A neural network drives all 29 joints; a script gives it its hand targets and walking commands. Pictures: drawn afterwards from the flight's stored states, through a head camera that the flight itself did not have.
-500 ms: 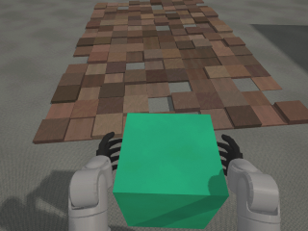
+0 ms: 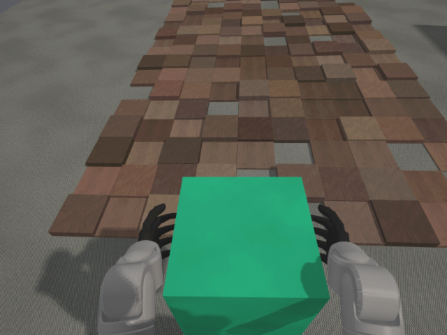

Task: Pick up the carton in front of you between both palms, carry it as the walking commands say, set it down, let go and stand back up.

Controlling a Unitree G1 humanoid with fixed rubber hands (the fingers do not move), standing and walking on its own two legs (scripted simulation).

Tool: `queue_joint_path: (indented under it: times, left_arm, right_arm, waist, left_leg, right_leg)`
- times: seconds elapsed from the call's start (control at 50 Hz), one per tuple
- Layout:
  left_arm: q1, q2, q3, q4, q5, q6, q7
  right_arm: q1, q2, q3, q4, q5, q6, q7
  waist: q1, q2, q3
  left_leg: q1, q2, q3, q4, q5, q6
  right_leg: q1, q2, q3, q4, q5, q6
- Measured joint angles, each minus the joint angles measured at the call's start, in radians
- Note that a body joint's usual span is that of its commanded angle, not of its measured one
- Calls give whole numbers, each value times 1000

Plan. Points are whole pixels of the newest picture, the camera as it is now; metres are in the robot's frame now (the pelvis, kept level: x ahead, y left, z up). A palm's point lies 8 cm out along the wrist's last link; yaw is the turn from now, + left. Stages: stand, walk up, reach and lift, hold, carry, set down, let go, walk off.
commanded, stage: carry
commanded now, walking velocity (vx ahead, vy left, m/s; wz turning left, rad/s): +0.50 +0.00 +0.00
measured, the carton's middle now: (241, 262) +0.27 +0.01 -0.02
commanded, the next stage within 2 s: none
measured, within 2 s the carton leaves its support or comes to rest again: neither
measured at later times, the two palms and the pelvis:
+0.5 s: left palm (184, 65) +0.71 +0.16 +0.14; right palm (305, 69) +0.68 -0.14 +0.14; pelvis +0.33 +0.04 -0.01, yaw -3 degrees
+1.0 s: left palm (199, 21) +1.06 +0.17 +0.12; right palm (286, 16) +1.07 -0.13 +0.12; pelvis +0.68 +0.01 -0.01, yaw -2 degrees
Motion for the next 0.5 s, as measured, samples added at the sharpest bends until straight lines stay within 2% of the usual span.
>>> queue_joint_path:
  times: [0.12,0.2,0.22,0.24,0.26,0.28,0.32,0.34,0.4,0.5]
  left_arm:
    - [-20,-1,-8,-57,-12,15,0]
    - [-98,-8,12,-104,-18,57,9]
    - [-127,-8,24,-111,-18,69,12]
    - [-162,1,35,-111,-19,81,15]
    - [-202,21,46,-96,-26,92,19]
    - [-243,43,54,-72,-33,105,24]
    - [-331,79,74,-16,-48,136,27]
    - [-373,89,83,13,-52,150,29]
    - [-490,101,103,95,-50,177,34]
    - [-640,126,127,200,-41,192,37]
  right_arm:
    - [7,-1,-3,-89,14,18,-12]
    - [-72,4,-40,-139,34,63,-26]
    - [-108,3,-51,-137,39,73,-27]
    - [-151,2,-60,-122,43,80,-28]
    - [-199,-1,-66,-91,44,82,-31]
    - [-249,-7,-67,-57,47,90,-40]
    - [-337,-28,-75,2,57,116,-56]
    - [-372,-40,-81,25,64,129,-62]
    - [-461,-71,-108,83,80,157,-72]
    - [-604,-107,-154,178,92,174,-73]
  waist:
    - [-22,8,-26]
    - [-29,4,-24]
    - [-32,0,-22]
    - [-38,-12,-19]
    - [-48,-31,-12]
    - [-60,-34,-3]
    - [-73,-26,23]
    - [-77,-21,35]
    - [-81,-14,60]
    - [-81,-6,73]
  left_leg:
    - [-23,0,56,-272,140,-2]
    - [24,-28,103,-367,173,30]
    - [54,-42,118,-391,157,38]
    - [75,-57,127,-388,160,62]
    - [69,-64,137,-334,132,84]
    - [66,-64,140,-293,91,95]
    - [91,-62,137,-291,43,96]
    - [112,-63,134,-312,42,86]
    - [183,-71,126,-387,31,85]
    - [296,-77,106,-475,-11,71]
  right_leg:
    - [174,2,17,-56,-101,42]
    - [269,-5,30,-13,-217,80]
    - [276,-15,32,41,-263,89]
    - [262,-36,33,138,-314,93]
    - [207,-65,49,293,-305,87]
    - [126,-64,95,480,-288,82]
    - [-52,-34,171,803,-259,59]
    - [-131,-26,187,896,-234,45]
    - [-313,-34,197,932,-152,26]
    - [-479,-58,186,736,-72,35]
